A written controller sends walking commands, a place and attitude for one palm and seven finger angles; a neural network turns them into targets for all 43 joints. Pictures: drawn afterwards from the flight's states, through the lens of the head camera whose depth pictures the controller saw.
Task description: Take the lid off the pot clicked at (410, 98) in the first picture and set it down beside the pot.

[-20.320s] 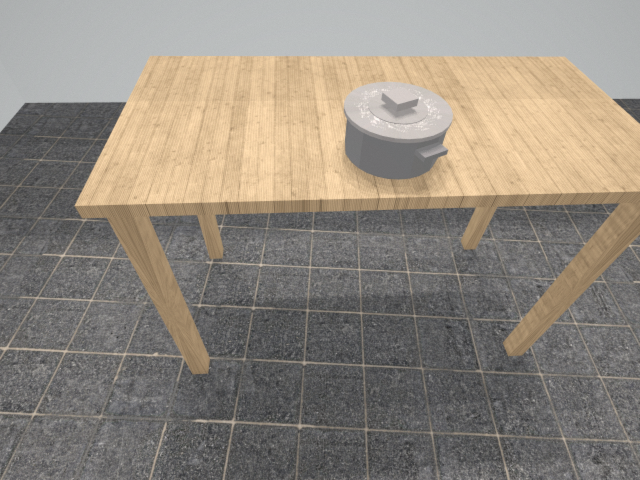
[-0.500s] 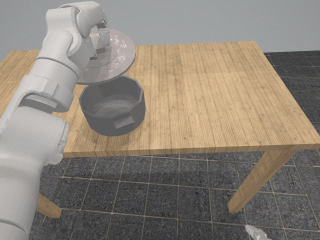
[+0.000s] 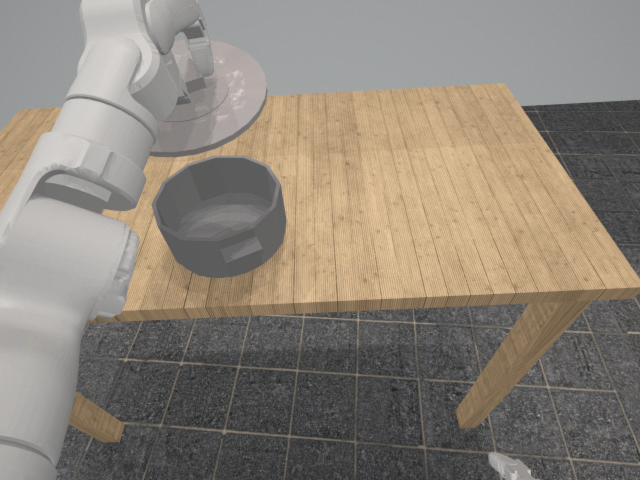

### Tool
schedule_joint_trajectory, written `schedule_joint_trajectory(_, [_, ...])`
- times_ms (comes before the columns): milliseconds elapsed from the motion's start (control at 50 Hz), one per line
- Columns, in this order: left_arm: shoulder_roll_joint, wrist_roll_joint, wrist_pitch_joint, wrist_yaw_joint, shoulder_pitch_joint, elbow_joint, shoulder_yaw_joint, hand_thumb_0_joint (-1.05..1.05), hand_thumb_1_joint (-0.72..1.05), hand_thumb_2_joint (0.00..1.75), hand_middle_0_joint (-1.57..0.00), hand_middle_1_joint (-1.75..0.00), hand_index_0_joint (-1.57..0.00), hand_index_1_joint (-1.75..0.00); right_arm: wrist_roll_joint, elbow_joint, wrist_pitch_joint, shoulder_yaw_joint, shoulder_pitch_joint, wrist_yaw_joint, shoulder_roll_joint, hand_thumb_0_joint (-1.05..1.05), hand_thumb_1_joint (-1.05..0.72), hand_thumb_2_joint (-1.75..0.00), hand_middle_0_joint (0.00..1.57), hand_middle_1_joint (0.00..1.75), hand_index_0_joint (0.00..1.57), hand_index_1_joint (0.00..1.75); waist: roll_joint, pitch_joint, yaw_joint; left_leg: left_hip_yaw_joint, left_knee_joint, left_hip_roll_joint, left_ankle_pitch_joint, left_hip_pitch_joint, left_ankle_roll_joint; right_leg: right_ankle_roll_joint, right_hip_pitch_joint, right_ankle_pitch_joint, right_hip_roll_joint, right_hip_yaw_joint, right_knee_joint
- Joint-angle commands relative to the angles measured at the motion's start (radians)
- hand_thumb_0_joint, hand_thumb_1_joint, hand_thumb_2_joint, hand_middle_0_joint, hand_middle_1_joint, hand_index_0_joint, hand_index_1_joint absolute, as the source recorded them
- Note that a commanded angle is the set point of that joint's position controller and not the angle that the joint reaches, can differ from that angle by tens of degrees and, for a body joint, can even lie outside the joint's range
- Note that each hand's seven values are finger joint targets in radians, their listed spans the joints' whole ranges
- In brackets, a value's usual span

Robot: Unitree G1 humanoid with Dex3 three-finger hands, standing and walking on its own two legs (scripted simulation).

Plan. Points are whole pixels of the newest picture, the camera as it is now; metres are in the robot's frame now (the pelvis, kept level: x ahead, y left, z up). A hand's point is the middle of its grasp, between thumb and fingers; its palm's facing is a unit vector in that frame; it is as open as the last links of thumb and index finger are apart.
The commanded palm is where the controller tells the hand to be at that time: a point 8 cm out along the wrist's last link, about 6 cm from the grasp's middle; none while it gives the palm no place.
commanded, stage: move the lid sideways beside the pot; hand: left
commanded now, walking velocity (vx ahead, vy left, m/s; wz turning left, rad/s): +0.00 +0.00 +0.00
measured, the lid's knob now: (178, 77) +0.51 +0.15 +0.27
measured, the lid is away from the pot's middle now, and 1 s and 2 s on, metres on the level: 0.01 0.13 0.24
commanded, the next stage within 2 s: none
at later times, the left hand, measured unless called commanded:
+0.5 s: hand (114, 83) +0.46 +0.21 +0.28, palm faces -0.19 -0.05 -0.98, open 7.5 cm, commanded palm +0.45 +0.21 +0.35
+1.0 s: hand (57, 89) +0.46 +0.27 +0.28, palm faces -0.18 -0.07 -0.98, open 7.5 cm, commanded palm +0.45 +0.27 +0.35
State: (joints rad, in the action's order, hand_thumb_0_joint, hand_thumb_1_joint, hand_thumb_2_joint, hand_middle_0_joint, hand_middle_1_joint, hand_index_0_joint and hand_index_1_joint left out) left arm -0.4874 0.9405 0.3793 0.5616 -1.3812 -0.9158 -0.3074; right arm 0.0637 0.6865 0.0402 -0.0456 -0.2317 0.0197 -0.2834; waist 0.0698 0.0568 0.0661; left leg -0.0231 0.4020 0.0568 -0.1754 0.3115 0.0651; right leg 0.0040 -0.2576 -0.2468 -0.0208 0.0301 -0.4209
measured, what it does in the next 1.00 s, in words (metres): stands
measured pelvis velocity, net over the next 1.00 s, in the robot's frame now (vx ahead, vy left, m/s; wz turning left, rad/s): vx -0.01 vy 0.01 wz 0.00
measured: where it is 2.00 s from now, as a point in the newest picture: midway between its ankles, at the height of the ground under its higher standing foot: outside the picture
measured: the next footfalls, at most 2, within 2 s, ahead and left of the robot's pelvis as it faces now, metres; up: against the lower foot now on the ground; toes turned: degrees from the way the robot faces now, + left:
none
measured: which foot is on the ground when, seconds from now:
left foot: down 0.00-1.00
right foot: down 0.00-1.00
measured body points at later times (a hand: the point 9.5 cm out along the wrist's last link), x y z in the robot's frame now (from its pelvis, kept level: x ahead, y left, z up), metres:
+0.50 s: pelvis -0.01 +0.00 +0.00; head +0.02 -0.01 +0.45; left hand +0.47 +0.21 +0.34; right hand +0.11 -0.26 -0.12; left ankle +0.01 +0.08 -0.74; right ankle -0.02 -0.12 -0.74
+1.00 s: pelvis -0.01 +0.01 +0.00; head +0.03 +0.00 +0.45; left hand +0.47 +0.27 +0.34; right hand +0.09 -0.25 -0.12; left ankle +0.01 +0.08 -0.74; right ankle -0.02 -0.12 -0.74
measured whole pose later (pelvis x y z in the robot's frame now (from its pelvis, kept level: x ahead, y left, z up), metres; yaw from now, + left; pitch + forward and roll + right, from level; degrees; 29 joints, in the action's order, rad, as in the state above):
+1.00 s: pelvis -0.01 +0.01 +0.00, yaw +0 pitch +6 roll -1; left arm -0.73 0.98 0.24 0.60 -1.32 -0.92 -0.22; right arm 0.09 0.67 0.11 -0.04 -0.24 0.03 -0.29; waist 0.05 0.03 0.08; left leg -0.02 0.43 0.06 -0.18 0.35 0.08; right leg 0.02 -0.27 -0.22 -0.02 0.04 -0.40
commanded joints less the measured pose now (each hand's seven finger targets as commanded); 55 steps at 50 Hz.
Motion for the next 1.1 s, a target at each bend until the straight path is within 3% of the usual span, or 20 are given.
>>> schedule_joint_trajectory(0, [-0.321, 0.044, -0.006, -0.053, -0.632, 0.224, 0.136, 0.0, 0.58, 1.01, -0.79, -1.05, -0.88, -1.08, -0.002, -0.13, -0.04, 0.042, 0.072, 0.014, -0.123, 0.0, -0.9, -0.9, 0.2, 0.3, 0.2, 0.3, -0.1, 0.445, -0.009, 0.056, 0.028, 0.008, 0.337, -0.285, 0.027, -0.047, 0.084, 0.396, 0.034, -0.013, 0.018])
schedule_joint_trajectory(60, [-0.273, 0.035, -0.026, -0.046, -0.599, 0.178, 0.079, 0.0, 0.58, 1.01, -0.79, -1.05, -0.88, -1.08, 0.009, -0.13, -0.025, 0.043, 0.062, 0.019, -0.13, 0.0, -0.9, -0.9, 0.2, 0.3, 0.2, 0.3, -0.121, 0.363, 0.012, 0.053, 0.01, 0.007, 0.264, -0.234, 0.024, -0.047, 0.055, 0.347, 0.031, -0.003, 0.036])
schedule_joint_trajectory(80, [-0.365, 0.064, -0.028, -0.053, -0.614, 0.175, 0.146, 0.0, 0.58, 1.01, -0.79, -1.05, -0.88, -1.08, 0.005, -0.121, -0.023, 0.043, 0.063, 0.019, -0.131, 0.0, -0.9, -0.9, 0.2, 0.3, 0.2, 0.3, -0.139, 0.377, -0.004, 0.051, 0.009, 0.004, 0.241, -0.223, 0.02, -0.045, 0.072, 0.337, 0.032, -0.011, 0.026])
schedule_joint_trajectory(120, [-0.384, 0.072, -0.039, -0.052, -0.634, 0.195, 0.144, 0.0, 0.58, 1.01, -0.79, -1.05, -0.88, -1.08, 0.004, -0.132, -0.015, 0.04, 0.075, 0.023, -0.129, 0.0, -0.9, -0.9, 0.2, 0.3, 0.2, 0.3, -0.105, 0.407, -0.004, 0.046, 0.011, 0.007, 0.247, -0.231, 0.022, -0.047, 0.087, 0.346, 0.029, -0.015, 0.02])
schedule_joint_trajectory(160, [-0.287, 0.045, -0.049, -0.045, -0.582, 0.182, 0.074, 0.0, 0.58, 1.01, -0.79, -1.05, -0.88, -1.08, 0.009, -0.142, -0.012, 0.046, 0.068, 0.019, -0.128, 0.0, -0.9, -0.9, 0.2, 0.3, 0.2, 0.3, -0.069, 0.389, 0.01, 0.052, 0.018, 0.005, 0.266, -0.249, 0.023, -0.05, 0.056, 0.339, 0.03, -0.008, 0.033])
schedule_joint_trajectory(220, [-0.373, 0.065, -0.059, -0.045, -0.622, 0.215, 0.128, 0.0, 0.58, 1.01, -0.79, -1.05, -0.88, -1.08, 0.01, -0.136, -0.005, 0.046, 0.066, 0.018, -0.129, 0.0, -0.9, -0.9, 0.2, 0.3, 0.2, 0.3, -0.063, 0.423, 0.003, 0.054, 0.022, 0.003, 0.265, -0.263, 0.022, -0.049, 0.063, 0.33, 0.035, -0.01, 0.021])
schedule_joint_trajectory(360, [-0.268, 0.018, -0.077, -0.026, -0.586, 0.249, 0.041, 0.0, 0.58, 1.01, -0.79, -1.05, -0.88, -1.08, 0.025, -0.126, -0.005, 0.055, 0.049, 0.015, -0.138, 0.0, -0.9, -0.9, 0.2, 0.3, 0.2, 0.3, -0.004, 0.383, 0.033, 0.073, 0.034, -0.005, 0.338, -0.33, 0.02, -0.051, -0.018, 0.31, 0.044, 0.009, 0.046])
schedule_joint_trajectory(380, [-0.339, 0.033, -0.079, -0.03, -0.609, 0.275, 0.097, 0.0, 0.58, 1.01, -0.79, -1.05, -0.88, -1.08, 0.023, -0.126, -0.007, 0.054, 0.05, 0.014, -0.132, 0.0, -0.9, -0.9, 0.2, 0.3, 0.2, 0.3, -0.025, 0.404, 0.02, 0.074, 0.031, -0.005, 0.31, -0.325, 0.017, -0.047, -0.003, 0.295, 0.048, 0.005, 0.039])
schedule_joint_trajectory(460, [-0.346, 0.017, -0.09, -0.027, -0.577, 0.222, 0.098, 0.0, 0.58, 1.01, -0.79, -1.05, -0.88, -1.08, 0.023, -0.117, -0.003, 0.054, 0.04, 0.018, -0.149, 0.0, -0.9, -0.9, 0.2, 0.3, 0.2, 0.3, -0.022, 0.381, 0.025, 0.073, 0.024, -0.001, 0.278, -0.305, 0.019, -0.053, -0.002, 0.282, 0.045, 0.012, 0.049])
schedule_joint_trajectory(480, [-0.44, 0.04, -0.099, -0.034, -0.618, 0.266, 0.166, 0.0, 0.58, 1.01, -0.79, -1.05, -0.88, -1.08, 0.018, -0.119, -0.003, 0.053, 0.04, 0.019, -0.144, 0.0, -0.9, -0.9, 0.2, 0.3, 0.2, 0.3, -0.048, 0.43, 0.01, 0.074, 0.024, -0.001, 0.286, -0.305, 0.017, -0.05, 0.035, 0.297, 0.046, 0.006, 0.037])
schedule_joint_trajectory(520, [-0.47, 0.054, -0.104, -0.034, -0.611, 0.233, 0.179, 0.0, 0.58, 1.01, -0.79, -1.05, -0.88, -1.08, 0.017, -0.121, 0.005, 0.049, 0.046, 0.022, -0.143, 0.0, -0.9, -0.9, 0.2, 0.3, 0.2, 0.3, -0.041, 0.438, 0.007, 0.069, 0.023, 0.001, 0.285, -0.291, 0.019, -0.052, 0.047, 0.303, 0.044, 0.003, 0.03])
schedule_joint_trajectory(560, [-0.365, 0.032, -0.104, -0.029, -0.567, 0.21, 0.103, 0.0, 0.58, 1.01, -0.79, -1.05, -0.88, -1.08, 0.023, -0.125, 0.006, 0.056, 0.035, 0.017, -0.145, 0.0, -0.9, -0.9, 0.2, 0.3, 0.2, 0.3, -0.019, 0.398, 0.02, 0.078, 0.028, -0.005, 0.329, -0.308, 0.015, -0.055, 0.001, 0.293, 0.045, 0.013, 0.043])
schedule_joint_trajectory(640, [-0.448, 0.061, -0.103, -0.025, -0.569, 0.165, 0.152, 0.0, 0.58, 1.01, -0.79, -1.05, -0.88, -1.08, 0.02, -0.121, 0.022, 0.052, 0.035, 0.017, -0.148, 0.0, -0.9, -0.9, 0.2, 0.3, 0.2, 0.3, -0.046, 0.378, 0.011, 0.066, 0.017, -0.004, 0.261, -0.267, 0.018, -0.052, 0.006, 0.26, 0.049, 0.013, 0.041])
schedule_joint_trajectory(680, [-0.482, 0.061, -0.116, -0.031, -0.589, 0.245, 0.178, 0.0, 0.58, 1.01, -0.79, -1.05, -0.88, -1.08, 0.019, -0.133, 0.021, 0.057, 0.032, 0.014, -0.149, 0.0, -0.9, -0.9, 0.2, 0.3, 0.2, 0.3, -0.023, 0.435, 0.003, 0.077, 0.025, -0.011, 0.335, -0.305, 0.011, -0.053, 0.021, 0.285, 0.048, 0.01, 0.033])
schedule_joint_trajectory(760, [-0.396, 0.045, -0.119, -0.024, -0.538, 0.237, 0.11, 0.0, 0.58, 1.01, -0.79, -1.05, -0.88, -1.08, 0.025, -0.139, 0.025, 0.062, 0.022, 0.013, -0.152, 0.0, -0.9, -0.9, 0.2, 0.3, 0.2, 0.3, 0.021, 0.414, 0.024, 0.09, 0.042, -0.02, 0.428, -0.359, 0.006, -0.055, -0.043, 0.273, 0.052, 0.019, 0.051])
schedule_joint_trajectory(820, [-0.502, 0.066, -0.12, -0.021, -0.532, 0.162, 0.181, 0.0, 0.58, 1.01, -0.79, -1.05, -0.88, -1.08, 0.028, -0.122, 0.035, 0.055, 0.015, 0.017, -0.155, 0.0, -0.9, -0.9, 0.2, 0.3, 0.2, 0.3, -0.041, 0.364, 0.014, 0.076, 0.02, -0.016, 0.301, -0.284, 0.014, -0.052, -0.026, 0.235, 0.057, 0.023, 0.046])
schedule_joint_trajectory(860, [-0.439, 0.039, -0.128, -0.021, -0.554, 0.222, 0.131, 0.0, 0.58, 1.01, -0.79, -1.05, -0.88, -1.08, 0.031, -0.132, 0.03, 0.061, 0.018, 0.016, -0.16, 0.0, -0.9, -0.9, 0.2, 0.3, 0.2, 0.3, 0.017, 0.388, 0.023, 0.084, 0.027, -0.017, 0.347, -0.328, 0.01, -0.056, -0.041, 0.237, 0.052, 0.023, 0.054])
schedule_joint_trajectory(920, [-0.529, 0.067, -0.14, -0.027, -0.589, 0.254, 0.19, 0.0, 0.58, 1.01, -0.79, -1.05, -0.88, -1.08, 0.024, -0.126, 0.028, 0.06, 0.01, 0.022, -0.155, 0.0, -0.9, -0.9, 0.2, 0.3, 0.2, 0.3, 0.025, 0.434, 0.012, 0.084, 0.031, -0.018, 0.335, -0.348, 0.012, -0.054, -0.026, 0.225, 0.057, 0.018, 0.048])
schedule_joint_trajectory(1000, [-0.537, 0.068, -0.15, -0.018, -0.528, 0.138, 0.189, 0.0, 0.58, 1.01, -0.79, -1.05, -0.88, -1.08, 0.026, -0.113, 0.038, 0.056, -0.004, 0.028, -0.163, 0.0, -0.9, -0.9, 0.2, 0.3, 0.2, 0.3, -0.015, 0.366, 0.016, 0.073, 0.028, -0.018, 0.288, -0.284, 0.018, -0.052, -0.027, 0.217, 0.058, 0.022, 0.057])
schedule_joint_trajectory(1080, [-0.511, 0.061, -0.168, -0.026, -0.608, 0.277, 0.159, 0.0, 0.58, 1.01, -0.79, -1.05, -0.88, -1.08, 0.029, -0.123, 0.025, 0.063, 0.0, 0.025, -0.156, 0.0, -0.9, -0.9, 0.2, 0.3, 0.2, 0.3, 0.078, 0.432, 0.02, 0.098, 0.039, -0.028, 0.391, -0.388, 0.003, -0.054, -0.064, 0.206, 0.061, 0.024, 0.058])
